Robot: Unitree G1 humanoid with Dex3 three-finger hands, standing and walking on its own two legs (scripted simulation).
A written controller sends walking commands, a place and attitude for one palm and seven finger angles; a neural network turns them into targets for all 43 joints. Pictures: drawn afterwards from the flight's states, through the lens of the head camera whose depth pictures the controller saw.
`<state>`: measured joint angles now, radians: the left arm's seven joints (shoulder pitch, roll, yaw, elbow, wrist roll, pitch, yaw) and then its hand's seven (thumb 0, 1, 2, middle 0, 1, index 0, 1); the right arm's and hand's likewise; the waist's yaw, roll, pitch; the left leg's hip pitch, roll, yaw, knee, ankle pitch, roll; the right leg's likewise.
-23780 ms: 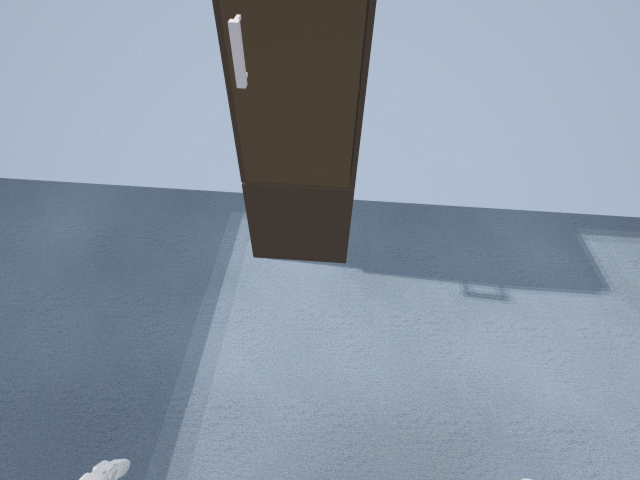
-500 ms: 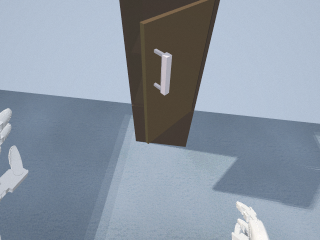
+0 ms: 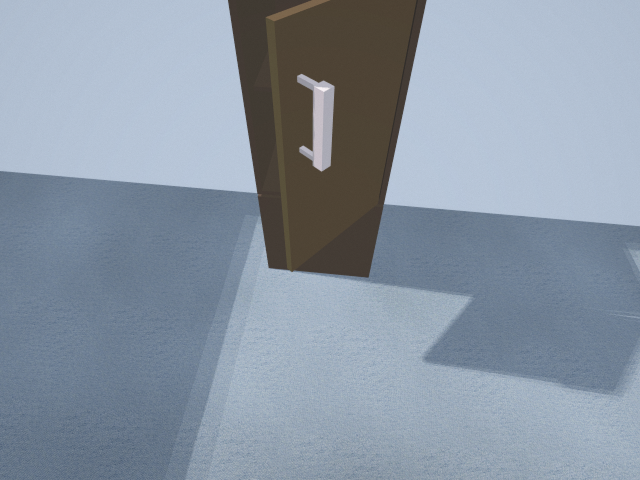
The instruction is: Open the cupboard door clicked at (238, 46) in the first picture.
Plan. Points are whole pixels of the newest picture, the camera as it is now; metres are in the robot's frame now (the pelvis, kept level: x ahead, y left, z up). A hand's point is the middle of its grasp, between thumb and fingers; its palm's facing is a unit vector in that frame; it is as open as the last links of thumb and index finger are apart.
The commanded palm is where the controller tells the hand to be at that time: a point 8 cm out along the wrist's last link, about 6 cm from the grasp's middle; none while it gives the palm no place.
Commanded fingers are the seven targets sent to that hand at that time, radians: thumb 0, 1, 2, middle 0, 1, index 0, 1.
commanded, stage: let the arm hang, fingers relaxed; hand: left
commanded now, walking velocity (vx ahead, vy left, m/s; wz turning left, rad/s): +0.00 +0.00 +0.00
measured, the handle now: (313, 124) +0.63 +0.04 +0.09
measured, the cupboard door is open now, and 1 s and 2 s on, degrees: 51 51 51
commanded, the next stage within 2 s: look to check the result in 0.80 s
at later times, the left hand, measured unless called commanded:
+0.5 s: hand out of the picture +0.04 +0.22 -0.15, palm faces +0.04 -0.95 -0.30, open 7.4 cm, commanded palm none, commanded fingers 0.00 0.90 0.90 -0.20 -0.30 -0.20 -0.30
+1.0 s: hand out of the picture +0.10 +0.21 -0.14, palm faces +0.01 -0.95 -0.30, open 7.4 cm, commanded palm none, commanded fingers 0.00 0.90 0.90 -0.20 -0.30 -0.20 -0.30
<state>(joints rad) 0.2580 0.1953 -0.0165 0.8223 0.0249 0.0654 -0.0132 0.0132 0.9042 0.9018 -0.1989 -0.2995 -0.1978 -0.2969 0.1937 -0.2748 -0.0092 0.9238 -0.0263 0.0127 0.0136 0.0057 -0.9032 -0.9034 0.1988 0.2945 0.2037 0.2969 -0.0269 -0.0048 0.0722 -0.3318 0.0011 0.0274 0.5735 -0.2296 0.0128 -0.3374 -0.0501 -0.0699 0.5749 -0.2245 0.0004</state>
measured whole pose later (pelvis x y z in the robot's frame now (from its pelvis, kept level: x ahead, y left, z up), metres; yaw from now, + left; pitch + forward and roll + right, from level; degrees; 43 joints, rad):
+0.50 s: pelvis +0.01 -0.01 +0.01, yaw +1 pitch -2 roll +0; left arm 0.20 0.25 0.04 1.12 0.01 0.01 0.01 0.01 0.91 0.90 -0.20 -0.30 -0.20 -0.30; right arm 0.24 -0.21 -0.02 1.11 -0.02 0.02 0.00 0.00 -0.90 -0.90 0.20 0.29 0.20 0.30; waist 0.00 0.04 0.05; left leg -0.24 0.01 0.01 0.46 -0.19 0.00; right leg -0.24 -0.03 -0.09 0.45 -0.18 -0.02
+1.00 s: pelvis +0.04 -0.02 +0.02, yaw +0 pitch -1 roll +0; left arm 0.12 0.27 0.03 1.14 0.01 -0.01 0.00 0.00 0.90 0.90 -0.20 -0.30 -0.20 -0.30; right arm 0.13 -0.29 -0.01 1.12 -0.02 0.00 0.00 0.00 -0.90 -0.90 0.20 0.29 0.20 0.30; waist 0.00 0.03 0.07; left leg -0.16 0.02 0.01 0.35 -0.17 -0.02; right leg -0.17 -0.02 -0.09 0.36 -0.18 -0.02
